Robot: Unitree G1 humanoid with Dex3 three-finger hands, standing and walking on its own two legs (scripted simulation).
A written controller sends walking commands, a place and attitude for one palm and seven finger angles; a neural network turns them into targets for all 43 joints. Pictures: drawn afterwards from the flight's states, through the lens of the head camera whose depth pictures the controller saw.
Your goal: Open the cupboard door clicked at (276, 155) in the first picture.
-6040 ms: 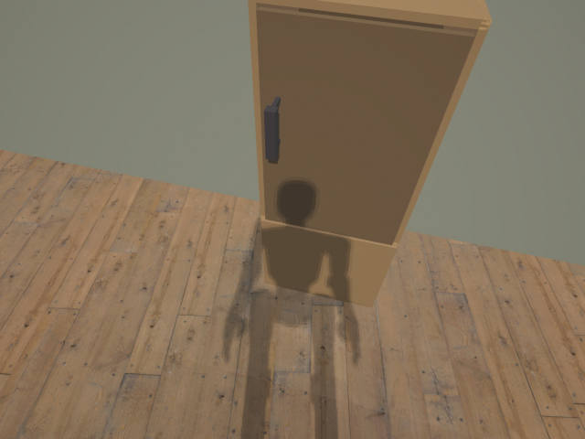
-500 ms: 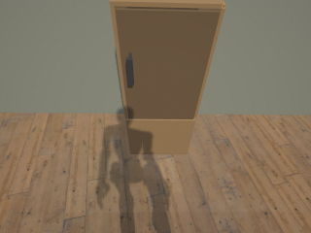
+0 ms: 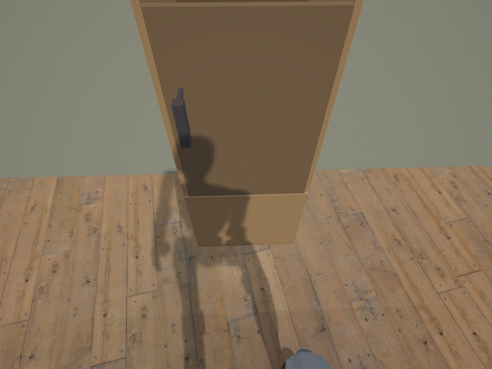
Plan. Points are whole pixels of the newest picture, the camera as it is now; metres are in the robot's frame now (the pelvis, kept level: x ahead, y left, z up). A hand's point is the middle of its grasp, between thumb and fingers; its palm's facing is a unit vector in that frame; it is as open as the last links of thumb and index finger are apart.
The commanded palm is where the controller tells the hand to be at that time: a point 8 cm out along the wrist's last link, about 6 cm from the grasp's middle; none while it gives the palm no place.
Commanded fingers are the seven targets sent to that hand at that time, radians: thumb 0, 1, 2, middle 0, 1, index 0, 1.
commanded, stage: shuffle to correct the standing spot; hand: left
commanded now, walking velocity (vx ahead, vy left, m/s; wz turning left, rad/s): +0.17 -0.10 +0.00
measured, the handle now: (183, 118) +0.64 +0.15 +0.01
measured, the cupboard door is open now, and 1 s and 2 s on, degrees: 0 0 0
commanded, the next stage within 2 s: come to a stop and stand still in 0.16 s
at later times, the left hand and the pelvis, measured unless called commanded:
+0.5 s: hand out of the picture +0.14 +0.12 -0.18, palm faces +0.11 -0.98 -0.14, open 7.3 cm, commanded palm none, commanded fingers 0.00 0.90 0.90 -0.20 -0.30 -0.20 -0.30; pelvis +0.15 -0.04 +0.00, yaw +2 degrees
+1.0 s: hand (187, 360) +0.17 +0.11 -0.16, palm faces +0.12 -0.96 -0.24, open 7.3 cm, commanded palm none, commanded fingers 0.00 0.90 0.90 -0.20 -0.30 -0.20 -0.30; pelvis +0.14 -0.07 +0.00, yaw +4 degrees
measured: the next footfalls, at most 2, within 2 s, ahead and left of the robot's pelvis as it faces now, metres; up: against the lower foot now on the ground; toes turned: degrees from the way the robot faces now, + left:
right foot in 0.06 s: +0.19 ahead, -0.17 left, +0.00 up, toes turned +5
left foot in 0.36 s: +0.18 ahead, +0.07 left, +0.00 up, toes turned +11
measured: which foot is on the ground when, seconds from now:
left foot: down 0.00-0.06, up 0.08-0.34, down 0.36-0.70, up 0.72-1.00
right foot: up 0.00-0.04, down 0.06-1.00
